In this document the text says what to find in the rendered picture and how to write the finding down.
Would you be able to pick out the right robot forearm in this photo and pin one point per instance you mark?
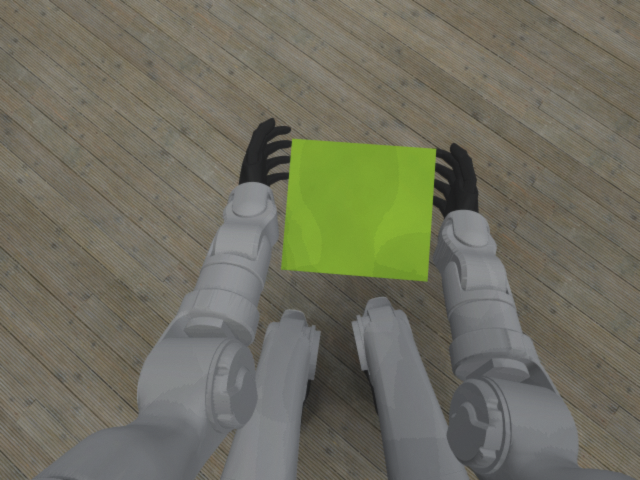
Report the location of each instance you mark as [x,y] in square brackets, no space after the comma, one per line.
[486,332]

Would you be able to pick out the right robot hand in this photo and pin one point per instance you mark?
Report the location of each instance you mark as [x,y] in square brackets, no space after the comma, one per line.
[462,192]

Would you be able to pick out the robot right upper arm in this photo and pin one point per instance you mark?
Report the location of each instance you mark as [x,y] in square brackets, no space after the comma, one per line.
[506,430]

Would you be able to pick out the robot left upper arm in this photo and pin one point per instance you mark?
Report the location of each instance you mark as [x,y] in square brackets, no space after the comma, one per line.
[192,392]

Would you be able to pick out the left robot thigh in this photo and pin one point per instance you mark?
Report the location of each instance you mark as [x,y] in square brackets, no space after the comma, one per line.
[266,448]

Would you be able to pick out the left robot hand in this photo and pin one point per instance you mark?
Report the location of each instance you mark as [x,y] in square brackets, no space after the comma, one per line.
[256,166]

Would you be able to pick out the right robot foot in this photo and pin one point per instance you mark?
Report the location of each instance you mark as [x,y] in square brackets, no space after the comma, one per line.
[366,373]

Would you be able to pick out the carton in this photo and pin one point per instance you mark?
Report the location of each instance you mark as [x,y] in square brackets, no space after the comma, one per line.
[359,209]

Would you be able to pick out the left robot forearm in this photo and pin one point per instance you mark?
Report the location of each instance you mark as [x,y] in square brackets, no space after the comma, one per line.
[225,298]

